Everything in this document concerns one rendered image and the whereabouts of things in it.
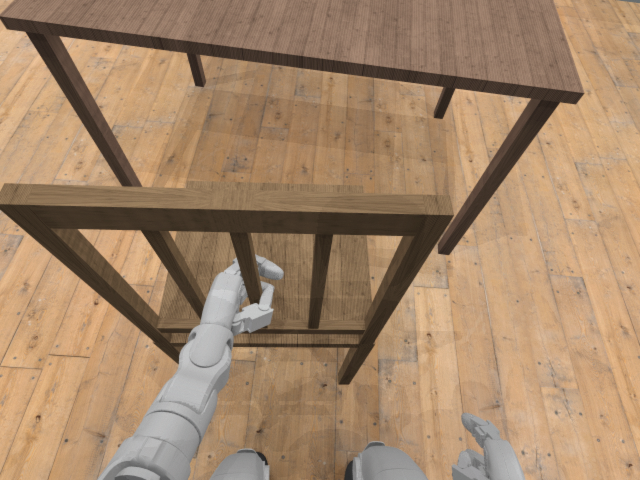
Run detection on right robot thigh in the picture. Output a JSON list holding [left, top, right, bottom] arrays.
[[352, 446, 428, 480]]

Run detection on robot left hand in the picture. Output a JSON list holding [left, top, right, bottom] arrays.
[[200, 254, 284, 336]]

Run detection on left robot forearm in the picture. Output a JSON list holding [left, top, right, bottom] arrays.
[[97, 323, 234, 480]]

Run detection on left robot foot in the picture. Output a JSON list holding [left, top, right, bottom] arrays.
[[256, 452, 268, 465]]

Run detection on robot right hand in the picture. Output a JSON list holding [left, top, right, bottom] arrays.
[[452, 413, 525, 480]]

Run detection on table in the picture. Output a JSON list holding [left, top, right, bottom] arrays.
[[0, 0, 584, 255]]

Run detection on chair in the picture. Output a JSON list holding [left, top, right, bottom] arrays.
[[0, 181, 454, 385]]

